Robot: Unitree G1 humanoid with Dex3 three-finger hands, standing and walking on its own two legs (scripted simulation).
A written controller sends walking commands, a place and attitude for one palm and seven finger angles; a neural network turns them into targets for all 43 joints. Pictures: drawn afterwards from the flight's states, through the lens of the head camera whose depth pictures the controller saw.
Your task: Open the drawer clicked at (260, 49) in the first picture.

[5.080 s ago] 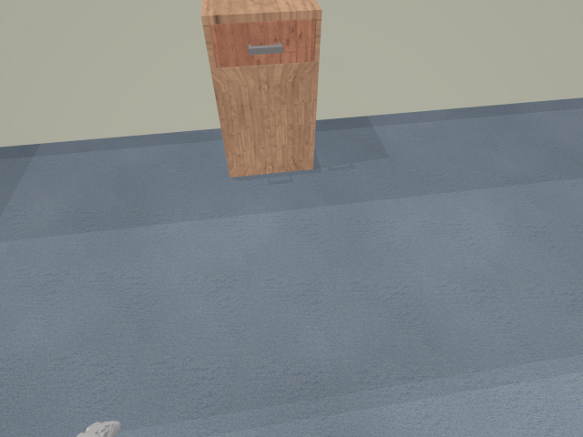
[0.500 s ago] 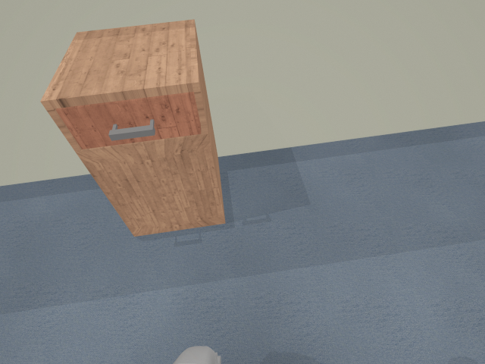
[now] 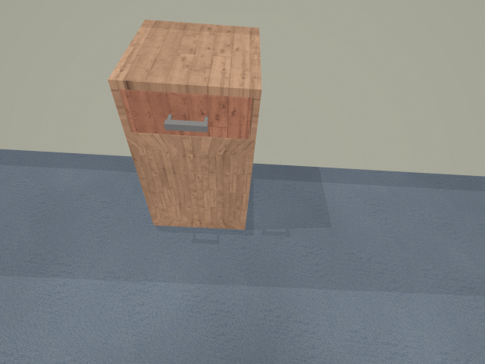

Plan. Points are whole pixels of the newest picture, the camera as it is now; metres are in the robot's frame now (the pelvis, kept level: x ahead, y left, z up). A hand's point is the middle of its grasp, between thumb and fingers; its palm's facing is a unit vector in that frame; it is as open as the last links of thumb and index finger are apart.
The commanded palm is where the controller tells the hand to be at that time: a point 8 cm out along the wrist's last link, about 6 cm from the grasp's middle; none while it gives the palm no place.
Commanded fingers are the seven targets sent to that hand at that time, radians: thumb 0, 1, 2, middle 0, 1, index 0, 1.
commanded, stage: take the last steps up to it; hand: left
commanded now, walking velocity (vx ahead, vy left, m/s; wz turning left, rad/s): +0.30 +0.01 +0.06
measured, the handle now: (187, 121) +0.80 +0.23 -0.11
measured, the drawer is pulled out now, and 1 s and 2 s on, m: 0.00 0.00 0.00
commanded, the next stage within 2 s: come to a stop and stand still in 0.82 s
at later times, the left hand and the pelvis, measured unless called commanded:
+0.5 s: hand out of the picture +0.10 +0.14 -0.16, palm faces +0.11 -0.97 -0.22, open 7.2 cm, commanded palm none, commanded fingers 0.00 0.90 0.90 -0.20 -0.30 -0.20 -0.30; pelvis +0.11 -0.04 +0.00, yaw +3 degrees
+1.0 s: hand (155, 284) +0.30 +0.21 -0.18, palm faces +0.07 -0.97 -0.22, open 7.3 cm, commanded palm none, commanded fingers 0.00 0.90 0.90 -0.20 -0.30 -0.20 -0.30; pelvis +0.26 +0.02 -0.01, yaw +1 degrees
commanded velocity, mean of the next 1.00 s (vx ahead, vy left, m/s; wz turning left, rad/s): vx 0.20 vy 0.01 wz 0.02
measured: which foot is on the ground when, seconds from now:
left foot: down 0.00-0.22, up 0.24-0.68, down 0.70-1.00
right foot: up 0.00-0.18, down 0.20-0.70, up 0.72-1.00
